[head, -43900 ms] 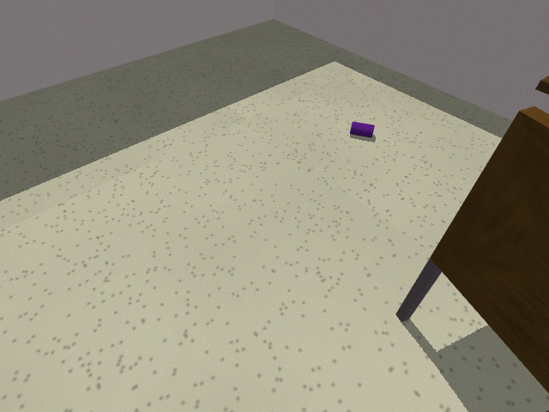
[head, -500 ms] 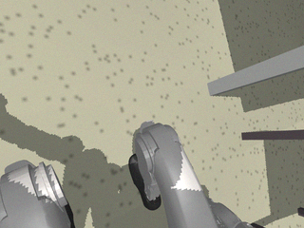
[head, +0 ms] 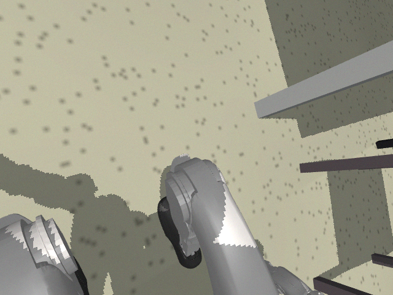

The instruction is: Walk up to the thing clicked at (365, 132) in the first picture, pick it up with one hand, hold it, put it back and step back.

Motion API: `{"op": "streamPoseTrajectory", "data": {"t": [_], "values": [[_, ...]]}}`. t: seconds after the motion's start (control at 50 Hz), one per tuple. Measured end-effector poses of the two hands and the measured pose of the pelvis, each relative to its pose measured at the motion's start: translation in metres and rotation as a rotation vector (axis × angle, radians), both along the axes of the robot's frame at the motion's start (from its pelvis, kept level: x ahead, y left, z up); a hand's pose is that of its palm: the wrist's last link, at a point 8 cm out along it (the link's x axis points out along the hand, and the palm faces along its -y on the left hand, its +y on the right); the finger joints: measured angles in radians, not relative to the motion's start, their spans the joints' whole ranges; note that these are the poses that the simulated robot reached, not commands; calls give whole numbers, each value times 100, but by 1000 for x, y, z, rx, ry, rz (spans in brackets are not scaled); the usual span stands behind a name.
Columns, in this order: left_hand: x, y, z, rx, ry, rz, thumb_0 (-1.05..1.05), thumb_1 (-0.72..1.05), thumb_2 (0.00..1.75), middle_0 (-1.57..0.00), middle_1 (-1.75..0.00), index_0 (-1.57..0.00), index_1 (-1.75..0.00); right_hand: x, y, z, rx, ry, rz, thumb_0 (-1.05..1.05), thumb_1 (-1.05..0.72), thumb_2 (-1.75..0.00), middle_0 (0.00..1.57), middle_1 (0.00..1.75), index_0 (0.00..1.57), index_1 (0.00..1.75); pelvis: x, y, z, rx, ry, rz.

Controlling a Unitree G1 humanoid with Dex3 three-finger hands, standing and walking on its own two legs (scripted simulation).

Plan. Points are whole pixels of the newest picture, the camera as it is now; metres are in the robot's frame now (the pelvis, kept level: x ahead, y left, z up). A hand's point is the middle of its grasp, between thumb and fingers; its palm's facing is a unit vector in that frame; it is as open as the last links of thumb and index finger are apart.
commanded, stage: open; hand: left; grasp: from above
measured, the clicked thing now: out of the picture +0.45 +0.35 -0.27
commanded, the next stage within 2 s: withdraw in 0.72 s
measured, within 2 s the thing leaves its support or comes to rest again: rests again in 0.18 s
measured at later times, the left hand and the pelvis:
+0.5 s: hand out of the picture +0.45 +0.35 -0.24, palm faces -0.36 -0.26 -0.90, open 13.7 cm; pelvis +0.00 +0.00 +0.00, yaw +0 degrees
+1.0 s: hand out of the picture +0.45 +0.35 -0.23, palm faces -0.36 -0.25 -0.90, open 14.1 cm; pelvis +0.00 +0.00 +0.01, yaw +0 degrees
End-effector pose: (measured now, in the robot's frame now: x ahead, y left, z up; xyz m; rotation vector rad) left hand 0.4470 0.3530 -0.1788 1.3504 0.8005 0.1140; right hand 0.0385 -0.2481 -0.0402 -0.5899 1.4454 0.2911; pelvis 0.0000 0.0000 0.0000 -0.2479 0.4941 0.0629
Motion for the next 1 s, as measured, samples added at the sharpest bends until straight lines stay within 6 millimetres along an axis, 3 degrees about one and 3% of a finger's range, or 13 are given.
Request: {"op": "streamPoseTrajectory", "data": {"t": [0.28,0.54,0.78,1.0], "values": [[3,1,-1,-1,10,20,0,-29,78,-33,-81,-32,-81,-2,0,5,-2,6,-10,0,-90,-90,20,30,20,30,0,0,3,-4,6,-2],[4,3,-2,5,-3,10,0,-49,98,-16,-96,-14,-98,2,-3,7,-14,10,5,0,-90,-90,20,30,20,30,0,-1,5,-4,5,-1],[0,4,-2,0,15,23,0,-54,106,-11,-101,-9,-104,4,-4,8,-14,4,9,0,-89,-90,20,30,20,30,0,-2,7,-3,7,1],[9,2,2,-4,-13,-19,0,-53,102,-9,-101,-9,-102,2,-5,9,-21,18,-6,0,-90,-90,20,30,20,30,1,-2,9,-4,14,1]]}}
